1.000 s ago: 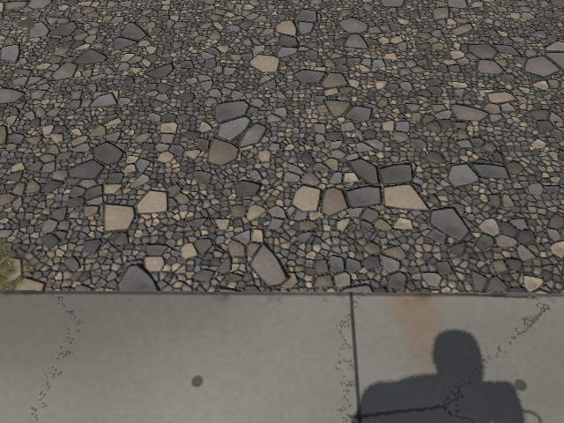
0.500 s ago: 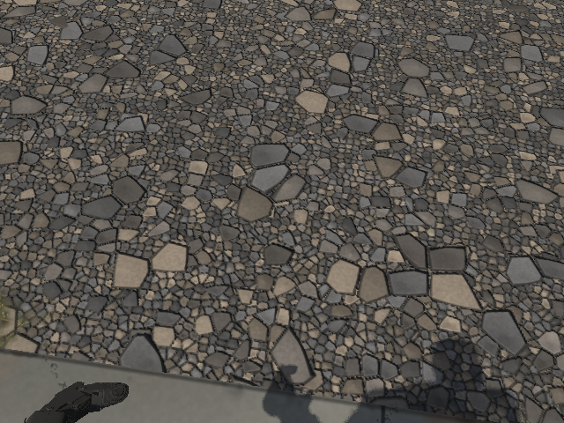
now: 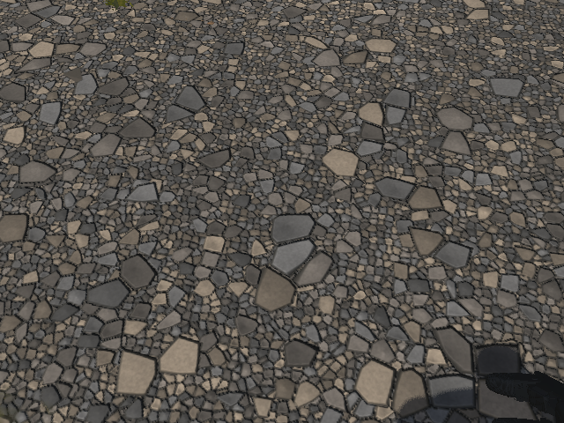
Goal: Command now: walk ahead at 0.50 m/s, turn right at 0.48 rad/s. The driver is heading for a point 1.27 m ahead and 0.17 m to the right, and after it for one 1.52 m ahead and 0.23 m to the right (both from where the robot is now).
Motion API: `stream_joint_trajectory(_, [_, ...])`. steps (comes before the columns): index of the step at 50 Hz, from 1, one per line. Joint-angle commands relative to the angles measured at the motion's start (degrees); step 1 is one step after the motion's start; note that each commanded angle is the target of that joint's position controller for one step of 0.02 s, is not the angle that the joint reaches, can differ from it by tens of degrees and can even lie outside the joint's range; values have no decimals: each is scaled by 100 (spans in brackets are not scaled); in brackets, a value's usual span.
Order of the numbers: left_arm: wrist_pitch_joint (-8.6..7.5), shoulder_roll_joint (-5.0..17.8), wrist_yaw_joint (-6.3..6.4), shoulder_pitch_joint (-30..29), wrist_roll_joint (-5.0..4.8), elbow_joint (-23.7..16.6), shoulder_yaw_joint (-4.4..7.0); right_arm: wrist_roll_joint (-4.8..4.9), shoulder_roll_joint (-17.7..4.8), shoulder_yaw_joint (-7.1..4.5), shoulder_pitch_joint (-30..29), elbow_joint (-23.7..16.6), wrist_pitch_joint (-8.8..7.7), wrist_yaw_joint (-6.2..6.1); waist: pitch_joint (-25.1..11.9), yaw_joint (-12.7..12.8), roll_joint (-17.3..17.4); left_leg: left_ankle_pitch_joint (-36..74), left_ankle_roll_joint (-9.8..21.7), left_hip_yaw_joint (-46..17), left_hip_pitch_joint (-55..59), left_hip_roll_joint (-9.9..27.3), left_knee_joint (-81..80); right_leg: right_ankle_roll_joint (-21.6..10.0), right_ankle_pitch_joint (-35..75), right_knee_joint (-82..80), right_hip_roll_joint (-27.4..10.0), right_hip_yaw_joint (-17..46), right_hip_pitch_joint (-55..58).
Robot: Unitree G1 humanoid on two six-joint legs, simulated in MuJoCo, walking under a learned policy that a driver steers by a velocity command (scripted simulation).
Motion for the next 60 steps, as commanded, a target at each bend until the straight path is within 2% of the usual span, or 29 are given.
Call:
stream_joint_trajectory(1, [-9,981,56,-124,-20,-352,268,58,-664,-238,-224,-444,-137,-6,-123,-379,-808,-138,121,110,1035,-176,-287,-679,1065,-166,-1344,1398,-462])
stream_joint_trajectory(3, [13,782,46,-252,10,-413,214,21,-855,-364,505,-270,-165,-62,-444,-794,-802,-269,400,161,2189,-15,-637,-438,1313,575,-1048,1276,-646])
stream_joint_trajectory(4, [-12,477,21,-334,82,-523,104,-65,-1134,-453,1307,-192,-173,-118,-1115,-1171,-373,-569,753,-546,3483,807,-525,-243,871,1935,-747,871,-1222])
stream_joint_trajectory(5, [-70,69,28,380,-12,-659,-28,-108,-1607,-581,1909,-27,-74,-131,-1920,-1004,1198,-1485,1640,-2742,5275,2107,-795,123,-1256,3722,26,-8,-2965])
stream_joint_trajectory(6, [-91,526,43,462,-79,-629,32,19,-1279,-533,1986,51,-23,-83,-1717,-1012,1386,-2792,1805,-3858,5158,2420,-1191,203,-1789,4712,-387,-89,-3869])
stream_joint_trajectory(7, [-66,891,43,-32,-71,-611,141,38,-879,-428,1720,-3,-13,-88,-929,-1105,737,-2891,1568,-3119,4472,2133,-1325,243,-1282,5063,-623,-55,-4098])
stream_joint_trajectory(8, [-31,901,46,-358,-16,-651,163,-1,-728,-370,1436,-19,6,-87,-484,-1029,370,-2212,1391,-2298,3824,1872,-1400,289,-857,5060,-798,-229,-3980])
stream_joint_trajectory(11, [45,625,-29,-600,7,-766,168,-79,-484,-293,1049,97,-7,-77,7,-734,540,-924,1245,-938,2672,1364,-1842,328,-256,4588,-1156,-382,-3491])
stream_joint_trajectory(15, [99,375,-91,-973,44,-995,97,-30,-733,-396,1104,298,-81,-77,61,-712,320,30,1425,-117,2552,1417,-2150,432,385,3914,-1271,-482,-3629])
stream_joint_trajectory(20, [13,277,-267,-1750,38,-1200,18,13,-978,-442,1245,495,-17,-109,163,-958,132,571,1224,885,2702,1270,-2163,319,1747,2360,-1159,-835,-3261])
stream_joint_trajectory(24, [8,280,-375,-2341,24,-1492,-1,133,-1154,-483,1659,744,88,-99,334,-1078,91,877,1111,1121,3228,1483,-2002,78,1438,1672,-1005,-1045,-3129])
stream_joint_trajectory(27, [16,551,-374,-1981,97,-1506,134,200,-1381,-527,1733,856,186,-109,-34,-668,289,3240,986,1344,3560,1542,-1019,-263,628,1357,-524,-1403,-2127])
stream_joint_trajectory(29, [72,1116,-249,-321,92,-1053,436,131,-1199,-409,1736,843,198,-155,-961,218,70,3018,648,1676,2326,1176,1195,-611,1226,1039,-473,-1132,638])
stream_joint_trajectory(30, [74,1842,-176,118,101,-967,559,-79,-514,-140,2268,547,94,-75,-1795,-69,-1350,-1059,245,1669,-258,353,3621,-1575,818,996,-2176,1713,3045])
stream_joint_trajectory(31, [43,1460,-177,272,79,-1044,429,32,-675,-138,2204,736,-47,-15,-2732,93,-1118,-3374,256,453,-775,-37,4603,-1943,427,101,-2882,3432,3217])
stream_joint_trajectory(32, [-10,1162,-214,-1,141,-993,304,303,-1095,-283,1549,559,-84,24,-1860,184,-732,-3046,346,239,-1214,262,4826,-1582,535,-37,-2676,2438,2527])
stream_joint_trajectory(33, [-49,1013,-214,-353,134,-950,253,340,-990,-244,1247,459,-94,10,-1137,-6,-629,-2566,399,328,-1230,508,4469,-1347,888,-119,-2420,1557,1609])
stream_joint_trajectory(35, [-134,618,-226,-944,185,-914,133,177,-904,-274,1335,580,21,-35,-487,-453,-624,-1873,341,285,-637,838,3795,-1076,1455,-511,-1989,506,236])
stream_joint_trajectory(39, [-359,615,-214,-1179,256,-706,169,172,-566,-247,1585,732,303,-83,-142,-738,-581,-1069,135,126,-372,806,3386,-1070,1691,-1226,-1908,-385,-574])
stream_joint_trajectory(44, [-397,679,-99,-1073,268,-441,186,126,-412,-220,919,555,239,-8,143,-538,-471,567,137,167,-608,603,1711,-750,1981,-1382,-1715,-1366,-270])
stream_joint_trajectory(48, [-320,828,-45,-713,187,-167,243,115,-277,-136,239,264,222,131,419,-234,-329,755,306,472,-744,515,821,-672,2104,-1368,-1959,-1680,357])
stream_joint_trajectory(51, [-166,938,-8,-596,101,-21,299,106,-340,-148,-12,7,226,244,452,-221,-371,54,525,682,-982,410,537,-563,2851,-936,-2180,-1807,1108])
stream_joint_trajectory(53, [-64,1102,51,-711,80,-31,347,105,-488,-222,184,-82,253,288,168,-432,-562,-579,737,1030,-472,100,528,-418,4672,-247,-2192,-1974,1326])
stream_joint_trajectory(55, [38,1178,120,-865,68,-76,350,117,-871,-447,1314,112,291,246,-549,-1106,-610,-764,1048,1294,1144,-389,363,-175,5894,1459,-1966,-2200,1024])
stream_joint_trajectory(56, [16,1062,156,-814,109,-140,285,136,-1283,-642,2245,308,327,149,-1085,-1545,-240,-540,1327,637,2839,-189,140,64,4747,3003,-1715,-2223,-85])
stream_joint_trajectory(57, [-134,217,49,-164,318,-416,16,189,-1932,-771,2366,318,324,72,-1609,-961,1322,-1126,2421,-2426,4992,1354,-137,498,-438,5198,-594,-1970,-2753])
stream_joint_trajectory(58, [-376,469,-48,-562,156,-454,-1,156,-1591,-653,2464,146,258,89,-2465,-1253,886,-1893,2864,-4338,5667,1862,-1132,485,-1814,6111,-163,-604,-3647])
stream_joint_trajectory(59, [-527,823,-124,-1148,-78,-613,92,92,-1251,-560,2299,161,209,81,-1722,-1408,529,-1703,2485,-3496,5260,1707,-1281,322,-1353,6064,-548,-360,-4148])
stream_joint_trajectory(60, [-607,774,-117,-1373,-66,-694,54,108,-1092,-518,1984,118,180,66,-1157,-1221,91,-1299,2251,-2769,4462,1453,-1261,225,-862,5567,-810,-420,-4073])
